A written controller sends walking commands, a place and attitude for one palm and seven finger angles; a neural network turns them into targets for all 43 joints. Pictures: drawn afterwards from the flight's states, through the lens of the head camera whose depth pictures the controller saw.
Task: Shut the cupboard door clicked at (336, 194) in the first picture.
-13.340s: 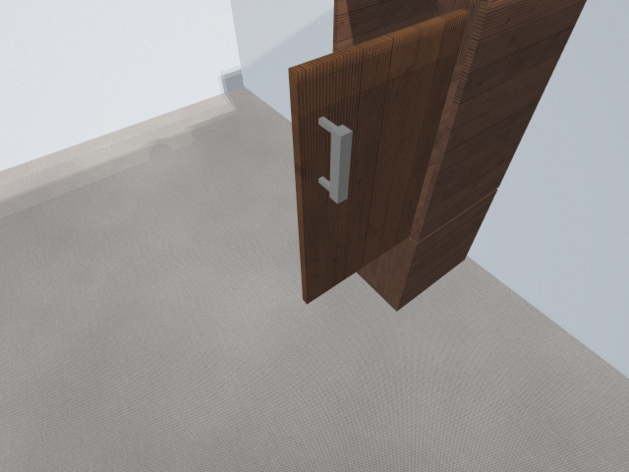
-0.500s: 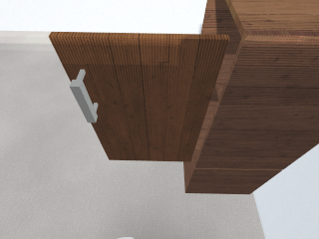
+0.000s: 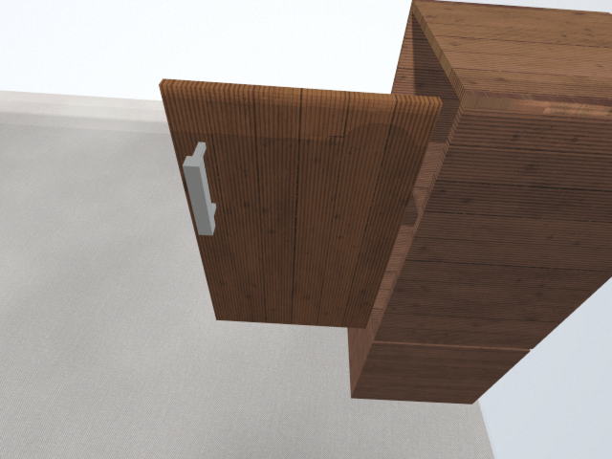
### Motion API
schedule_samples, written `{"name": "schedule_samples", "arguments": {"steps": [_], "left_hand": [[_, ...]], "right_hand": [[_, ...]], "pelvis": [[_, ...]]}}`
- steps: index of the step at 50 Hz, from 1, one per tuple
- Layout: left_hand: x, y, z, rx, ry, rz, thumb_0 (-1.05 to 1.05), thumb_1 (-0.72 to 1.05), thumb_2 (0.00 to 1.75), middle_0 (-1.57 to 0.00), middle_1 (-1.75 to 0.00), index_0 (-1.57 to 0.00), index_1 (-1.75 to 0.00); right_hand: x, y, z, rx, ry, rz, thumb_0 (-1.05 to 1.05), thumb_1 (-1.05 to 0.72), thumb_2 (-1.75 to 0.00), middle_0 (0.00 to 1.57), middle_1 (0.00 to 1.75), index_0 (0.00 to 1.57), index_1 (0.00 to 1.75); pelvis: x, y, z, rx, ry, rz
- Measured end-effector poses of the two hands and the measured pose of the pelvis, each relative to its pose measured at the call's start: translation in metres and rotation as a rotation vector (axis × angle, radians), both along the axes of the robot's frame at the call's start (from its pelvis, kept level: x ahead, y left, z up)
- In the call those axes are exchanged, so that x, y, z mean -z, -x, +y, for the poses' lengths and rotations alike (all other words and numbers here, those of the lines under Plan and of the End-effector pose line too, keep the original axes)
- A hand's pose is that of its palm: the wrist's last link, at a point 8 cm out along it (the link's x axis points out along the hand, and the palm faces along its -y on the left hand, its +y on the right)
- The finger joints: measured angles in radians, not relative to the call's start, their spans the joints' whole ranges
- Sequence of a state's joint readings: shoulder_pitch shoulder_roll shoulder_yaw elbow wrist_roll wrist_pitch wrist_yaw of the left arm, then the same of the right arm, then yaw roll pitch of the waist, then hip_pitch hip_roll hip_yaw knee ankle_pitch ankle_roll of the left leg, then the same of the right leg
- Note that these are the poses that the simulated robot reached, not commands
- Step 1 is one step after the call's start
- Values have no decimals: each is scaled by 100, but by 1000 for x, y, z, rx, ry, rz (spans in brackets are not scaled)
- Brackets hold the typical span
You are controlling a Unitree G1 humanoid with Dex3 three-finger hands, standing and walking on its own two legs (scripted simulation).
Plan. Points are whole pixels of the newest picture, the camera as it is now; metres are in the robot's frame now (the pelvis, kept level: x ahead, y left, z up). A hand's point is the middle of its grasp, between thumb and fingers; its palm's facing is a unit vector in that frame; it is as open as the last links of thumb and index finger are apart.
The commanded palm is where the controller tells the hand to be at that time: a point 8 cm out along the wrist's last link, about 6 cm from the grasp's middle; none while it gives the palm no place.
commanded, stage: come to a stop and stand still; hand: left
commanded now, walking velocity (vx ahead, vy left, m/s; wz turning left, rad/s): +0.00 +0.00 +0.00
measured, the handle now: (203, 189) +0.46 +0.19 +0.10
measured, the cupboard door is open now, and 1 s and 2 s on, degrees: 90 90 90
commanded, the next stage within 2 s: look again from close up in 0.74 s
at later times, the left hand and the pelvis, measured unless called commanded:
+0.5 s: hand out of the picture -0.01 +0.21 -0.18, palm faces +0.00 -0.99 -0.17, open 7.4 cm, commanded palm none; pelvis +0.03 +0.04 +0.01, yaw +0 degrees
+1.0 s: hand out of the picture +0.05 +0.23 -0.18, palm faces -0.02 -0.98 -0.20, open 7.3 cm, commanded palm none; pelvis +0.04 +0.05 +0.01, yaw -1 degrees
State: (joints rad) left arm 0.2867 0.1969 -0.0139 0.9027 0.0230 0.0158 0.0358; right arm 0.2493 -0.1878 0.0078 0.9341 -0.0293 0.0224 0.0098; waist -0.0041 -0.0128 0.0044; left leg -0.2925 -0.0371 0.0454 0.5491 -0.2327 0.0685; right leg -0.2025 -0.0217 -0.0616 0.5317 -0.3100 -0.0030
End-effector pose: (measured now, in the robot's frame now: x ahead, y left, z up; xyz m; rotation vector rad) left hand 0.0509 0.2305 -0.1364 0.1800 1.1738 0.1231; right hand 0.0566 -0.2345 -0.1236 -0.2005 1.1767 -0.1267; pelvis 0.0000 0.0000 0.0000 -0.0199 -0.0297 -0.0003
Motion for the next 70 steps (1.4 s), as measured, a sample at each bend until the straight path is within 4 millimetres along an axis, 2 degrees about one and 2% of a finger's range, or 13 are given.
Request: {"name": "schedule_samples", "arguments": {"steps": [5,9,13,18,23,29,36,45,58,64,70], "left_hand": [[6,26,11,-19,14,81,1,91,90,-20,-30,-20,-30],[9,47,20,-40,15,153,1,91,90,-20,-30,-20,-30],[9,63,26,-52,16,219,1,91,90,-20,-30,-20,-30],[9,72,30,-56,24,275,1,91,90,-20,-30,-20,-30],[11,65,32,-56,35,283,1,91,90,-20,-30,-20,-30],[13,44,35,-51,41,250,1,91,90,-20,-30,-20,-30],[13,19,41,-36,33,200,1,91,90,-20,-30,-20,-30],[11,6,48,-23,15,191,1,91,90,-20,-30,-20,-30],[8,15,41,-25,5,234,1,91,90,-20,-30,-20,-30],[8,20,31,-29,16,243,1,91,90,-20,-30,-20,-30],[8,22,19,-35,32,244,1,91,90,-20,-30,-20,-30]], "right_hand": [[2,37,14,22,2,108,1,-91,-90,20,30,20,29],[3,56,23,36,2,184,1,-91,-90,20,30,20,29],[2,59,32,45,0,219,1,-91,-90,20,30,20,29],[1,45,42,44,0,208,1,-91,-90,20,30,20,29],[0,22,46,36,15,170,1,-92,-90,20,30,20,29],[-2,-5,49,24,26,114,1,-92,-90,20,30,20,29],[-2,-20,53,23,25,84,1,-92,-90,20,30,20,29],[0,-8,53,42,22,125,0,-92,-90,20,30,20,29],[4,22,49,74,3,213,1,-91,-90,20,30,20,29],[4,24,45,73,-5,220,1,-91,-90,20,30,20,29],[4,17,41,64,-8,207,1,-91,-90,20,30,20,29]], "pelvis": [[-1,0,11,-7,4,21],[-3,-3,19,-12,3,29],[-4,-8,27,-8,4,35],[-6,-15,34,-3,3,40],[-6,-23,42,1,0,37],[-6,-31,47,5,-5,29],[-6,-36,51,12,-8,23],[-7,-39,51,17,-12,23],[-8,-41,43,18,-18,20],[-9,-41,37,16,-18,19],[-9,-42,31,12,-18,22]]}}
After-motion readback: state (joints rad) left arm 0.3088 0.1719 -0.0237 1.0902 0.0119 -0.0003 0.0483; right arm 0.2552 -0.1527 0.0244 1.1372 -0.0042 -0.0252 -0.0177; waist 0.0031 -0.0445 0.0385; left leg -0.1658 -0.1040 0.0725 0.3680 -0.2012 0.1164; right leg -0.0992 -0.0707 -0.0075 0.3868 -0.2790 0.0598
